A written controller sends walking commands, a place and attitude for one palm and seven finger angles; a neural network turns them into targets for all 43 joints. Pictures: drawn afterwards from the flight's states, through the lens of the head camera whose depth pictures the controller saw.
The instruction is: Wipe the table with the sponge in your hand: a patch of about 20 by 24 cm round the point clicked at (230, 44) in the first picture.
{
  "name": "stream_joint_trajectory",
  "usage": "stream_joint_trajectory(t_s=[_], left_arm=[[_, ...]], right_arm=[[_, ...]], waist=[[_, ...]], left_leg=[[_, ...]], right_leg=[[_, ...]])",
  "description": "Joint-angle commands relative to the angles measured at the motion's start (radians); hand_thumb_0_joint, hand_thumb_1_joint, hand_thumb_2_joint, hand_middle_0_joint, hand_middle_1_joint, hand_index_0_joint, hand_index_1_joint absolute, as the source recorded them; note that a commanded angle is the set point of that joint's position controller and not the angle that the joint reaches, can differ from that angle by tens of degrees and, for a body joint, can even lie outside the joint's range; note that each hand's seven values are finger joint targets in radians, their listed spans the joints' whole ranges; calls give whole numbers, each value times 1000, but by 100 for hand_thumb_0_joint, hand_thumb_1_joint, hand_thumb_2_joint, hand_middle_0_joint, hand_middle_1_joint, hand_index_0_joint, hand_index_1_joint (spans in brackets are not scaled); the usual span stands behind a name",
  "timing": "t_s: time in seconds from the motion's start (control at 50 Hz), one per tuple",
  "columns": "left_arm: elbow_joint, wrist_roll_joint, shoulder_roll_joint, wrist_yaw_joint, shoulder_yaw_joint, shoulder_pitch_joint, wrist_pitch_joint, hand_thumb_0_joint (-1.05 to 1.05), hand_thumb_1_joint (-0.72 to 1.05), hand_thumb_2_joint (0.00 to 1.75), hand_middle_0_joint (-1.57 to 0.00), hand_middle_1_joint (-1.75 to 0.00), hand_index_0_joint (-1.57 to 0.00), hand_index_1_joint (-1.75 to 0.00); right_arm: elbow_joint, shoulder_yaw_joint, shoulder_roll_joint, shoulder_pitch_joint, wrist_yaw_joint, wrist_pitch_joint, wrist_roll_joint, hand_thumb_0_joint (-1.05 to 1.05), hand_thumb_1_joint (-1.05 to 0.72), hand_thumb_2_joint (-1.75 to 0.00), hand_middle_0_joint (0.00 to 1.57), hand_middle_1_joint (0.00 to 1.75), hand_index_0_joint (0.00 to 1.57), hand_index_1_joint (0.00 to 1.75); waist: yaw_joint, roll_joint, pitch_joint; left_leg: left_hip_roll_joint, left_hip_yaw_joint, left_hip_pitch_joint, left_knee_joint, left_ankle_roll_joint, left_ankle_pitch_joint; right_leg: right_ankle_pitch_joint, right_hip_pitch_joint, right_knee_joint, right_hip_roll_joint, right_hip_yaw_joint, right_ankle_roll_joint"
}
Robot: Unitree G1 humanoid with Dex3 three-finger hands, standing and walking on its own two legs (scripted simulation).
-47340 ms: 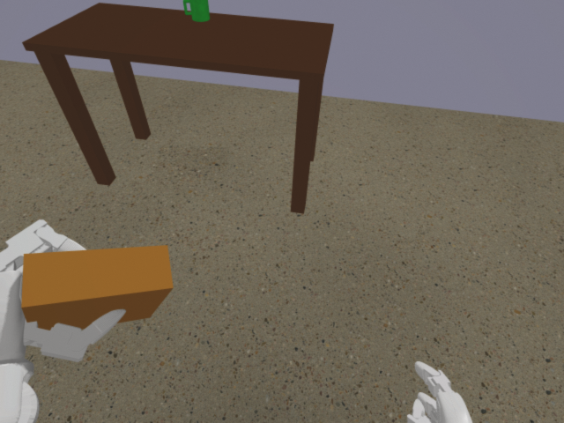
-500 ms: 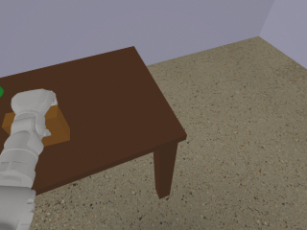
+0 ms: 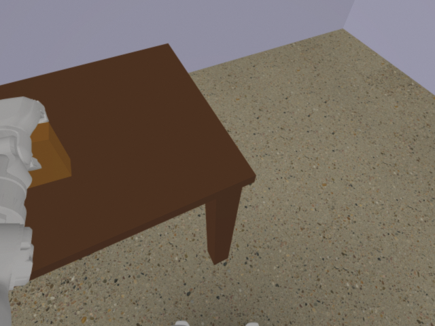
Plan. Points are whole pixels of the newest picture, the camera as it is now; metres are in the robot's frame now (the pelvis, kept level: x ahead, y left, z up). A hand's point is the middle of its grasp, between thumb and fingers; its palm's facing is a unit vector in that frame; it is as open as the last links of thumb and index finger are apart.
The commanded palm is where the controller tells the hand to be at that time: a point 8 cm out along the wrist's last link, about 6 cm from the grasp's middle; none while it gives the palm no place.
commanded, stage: wipe forward along the middle lane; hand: left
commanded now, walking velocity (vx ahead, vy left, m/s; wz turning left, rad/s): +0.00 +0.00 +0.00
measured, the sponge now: (29, 165) +0.42 +0.38 +0.02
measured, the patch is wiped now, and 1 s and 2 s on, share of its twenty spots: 1.00 1.00 1.00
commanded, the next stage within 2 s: slide back across to the first lane in 0.46 s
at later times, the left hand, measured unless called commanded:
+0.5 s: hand (24, 117) +0.49 +0.38 +0.08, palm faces -0.19 +0.03 -0.98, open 9.0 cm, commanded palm +0.50 +0.37 +0.11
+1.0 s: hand out of the picture +0.48 +0.43 +0.08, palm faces -0.15 +0.00 -0.99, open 9.0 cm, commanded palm +0.47 +0.42 +0.13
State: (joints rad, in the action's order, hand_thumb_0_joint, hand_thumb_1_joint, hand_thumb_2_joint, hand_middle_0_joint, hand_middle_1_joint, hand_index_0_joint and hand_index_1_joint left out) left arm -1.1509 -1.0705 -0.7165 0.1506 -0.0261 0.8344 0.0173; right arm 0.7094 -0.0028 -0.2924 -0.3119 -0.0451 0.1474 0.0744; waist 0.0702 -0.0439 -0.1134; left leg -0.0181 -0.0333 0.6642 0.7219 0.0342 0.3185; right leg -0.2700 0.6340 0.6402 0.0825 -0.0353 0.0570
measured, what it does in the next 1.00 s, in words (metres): stands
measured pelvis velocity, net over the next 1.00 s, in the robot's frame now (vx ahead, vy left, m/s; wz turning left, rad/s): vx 0.04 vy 0.02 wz -0.02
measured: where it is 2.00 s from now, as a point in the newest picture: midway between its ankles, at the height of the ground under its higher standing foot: outside the picture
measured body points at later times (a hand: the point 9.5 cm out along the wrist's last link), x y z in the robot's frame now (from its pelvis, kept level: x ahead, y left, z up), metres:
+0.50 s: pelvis +0.02 +0.02 +0.00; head +0.13 +0.03 +0.43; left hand +0.50 +0.37 +0.13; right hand +0.03 -0.26 -0.13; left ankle +0.01 +0.10 -0.71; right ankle +0.02 -0.09 -0.71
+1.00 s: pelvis +0.04 +0.02 +0.00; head +0.14 +0.04 +0.44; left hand +0.48 +0.43 +0.14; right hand +0.07 -0.25 -0.12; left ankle +0.01 +0.10 -0.71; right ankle +0.02 -0.09 -0.71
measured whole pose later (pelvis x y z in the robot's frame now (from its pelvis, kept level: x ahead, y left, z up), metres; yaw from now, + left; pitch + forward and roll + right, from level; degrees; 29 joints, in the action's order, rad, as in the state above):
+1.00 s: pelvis +0.04 +0.02 +0.00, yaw -1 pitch +17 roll -3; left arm -1.19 -1.10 -0.86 0.10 -0.15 0.85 -0.02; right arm 0.70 -0.02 -0.29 -0.32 -0.03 0.21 0.07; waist 0.09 -0.03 -0.11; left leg -0.02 -0.02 0.62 0.70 0.06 0.37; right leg -0.30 0.58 0.58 0.08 -0.02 0.03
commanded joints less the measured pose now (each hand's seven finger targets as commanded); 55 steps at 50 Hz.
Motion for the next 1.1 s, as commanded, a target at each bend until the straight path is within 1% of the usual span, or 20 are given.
stream_joint_trajectory(t_s=[0.0,0.08,0.14,0.18,0.26,0.28,0.34,0.36,0.42,0.48,0.52,0.54,0.58,0.62,0.64,0.72,0.82,0.84,0.98,1.08], left_arm=[[62,-29,-223,48,5,304,14,0,10,130,-120,-160,-120,-160],[30,-35,-266,52,-10,353,29,0,10,130,-120,-160,-120,-160],[39,-30,-255,40,15,424,35,0,10,130,-120,-160,-120,-160],[1,-42,-305,33,-10,409,43,0,10,130,-120,-160,-120,-160],[8,-46,-282,2,22,453,40,0,10,130,-120,-160,-120,-160],[-12,-53,-304,-3,4,423,42,0,10,130,-120,-160,-120,-160],[30,-44,-257,-24,34,448,28,0,10,130,-120,-160,-120,-160],[7,-49,-298,-23,2,431,25,0,10,130,-120,-160,-120,-160],[14,-47,-299,-25,1,434,14,0,10,130,-120,-160,-120,-160],[9,-47,-356,-27,-44,399,-1,0,10,130,-120,-160,-120,-160],[16,-56,-350,-23,-29,428,-2,0,10,130,-120,-160,-120,-160],[34,-54,-320,-28,-16,418,-7,0,10,130,-120,-160,-120,-160],[27,-57,-385,-24,-68,356,-8,0,10,130,-120,-160,-120,-160],[34,-51,-426,-23,-101,341,-7,0,10,130,-120,-160,-120,-160],[75,-45,-434,-28,-109,355,-14,0,10,130,-120,-160,-120,-160],[112,-48,-437,-15,-121,318,-17,0,10,130,-120,-160,-120,-160],[100,-47,-515,-8,-174,306,-9,0,10,130,-120,-160,-120,-160],[130,-43,-530,-13,-182,321,-14,0,10,130,-120,-160,-120,-160],[102,-55,-524,-49,-153,317,-39,0,10,130,-120,-160,-120,-160],[139,-46,-534,-89,-152,330,-99,0,10,130,-120,-160,-120,-160]], right_arm=[[-68,51,-161,-74,-7,-17,1,0,-90,-90,20,30,20,30],[-57,47,-165,-92,-7,-18,0,0,-90,-90,20,30,20,30],[-58,42,-162,-101,-7,-24,-1,0,-90,-90,20,30,20,30],[-51,40,-169,-118,-8,-18,-3,0,-90,-90,20,30,20,30],[-49,40,-166,-141,-8,-15,-7,0,-90,-90,20,30,20,30],[-48,39,-168,-148,-8,-9,-8,0,-90,-90,20,30,20,30],[-56,44,-162,-158,-7,-6,-11,0,-90,-90,20,30,20,30],[-47,44,-169,-169,-9,0,-12,0,-90,-90,20,30,20,30],[-48,46,-170,-178,-8,7,-15,0,-90,-90,20,30,20,30],[-45,45,-175,-188,-6,20,-18,0,-90,-90,20,30,20,30],[-44,47,-176,-192,-5,25,-17,0,-90,-90,20,30,20,30],[-50,49,-170,-194,-3,23,-18,0,-90,-90,20,30,20,30],[-48,48,-177,-195,1,33,-17,0,-90,-90,20,30,20,30],[-51,47,-178,-189,3,40,-16,0,-90,-90,20,30,20,30],[-59,47,-177,-181,2,41,-14,0,-90,-90,20,30,20,30],[-55,55,-178,-167,8,47,-12,0,-90,-90,20,30,20,30],[-54,48,-190,-135,10,57,-7,0,-90,-90,20,30,20,30],[-62,45,-189,-121,9,58,-6,0,-90,-90,20,30,20,30],[-53,52,-197,-124,-2,54,-1,0,-90,-90,20,30,20,30],[-47,57,-199,-134,-16,53,-4,0,-90,-90,20,30,20,30]], waist=[[40,32,-235],[46,22,-236],[56,-1,-250],[55,6,-266],[69,-28,-294],[57,-28,-294],[64,-34,-329],[65,-16,-319],[67,-16,-312],[52,-13,-334],[66,-19,-314],[57,-48,-328],[28,-47,-363],[20,-31,-372],[10,-63,-402],[-3,-97,-394],[-13,-49,-344],[-25,-92,-365],[2,-63,-329],[11,-100,-327]], left_leg=[[-10,-9,-85,-80,33,-64],[-9,-15,-80,-78,32,-56],[-5,-22,-94,-81,30,-76],[-7,-19,-88,-68,30,-91],[-2,-23,-131,-57,24,-157],[-2,-28,-133,-54,20,-174],[2,-30,-175,-46,16,-250],[3,-32,-170,-39,16,-249],[2,-26,-158,-30,18,-268],[0,-23,-152,-17,13,-320],[0,-19,-143,-14,16,-312],[3,-23,-173,-20,8,-364],[0,-20,-183,-11,3,-389],[-3,-13,-170,-14,8,-393],[-2,-17,-192,-20,1,-438],[0,-17,-249,-28,-5,-479],[-12,-12,-198,-59,8,-414],[-12,-15,-220,-69,1,-443],[-9,-22,-264,-76,1,-446],[-7,-25,-316,-67,-4,-501]], right_leg=[[84,-143,-91,-19,57,-3],[62,-123,-88,-16,55,-3],[78,-114,-83,-16,51,1],[90,-122,-77,-13,53,-2],[134,-104,-67,-10,46,-2],[138,-102,-61,-7,40,3],[196,-103,-60,-3,36,5],[190,-97,-57,-1,36,2],[211,-94,-56,1,33,3],[259,-118,-40,4,34,5],[260,-106,-45,3,36,5],[288,-107,-40,4,32,10],[298,-142,-36,9,34,10],[329,-185,-39,6,39,9],[360,-203,-33,2,40,12],[357,-212,-49,6,34,13],[351,-273,-69,-4,41,9],[364,-285,-66,-8,43,14],[340,-262,-91,-5,37,12],[345,-229,-102,-2,36,16]])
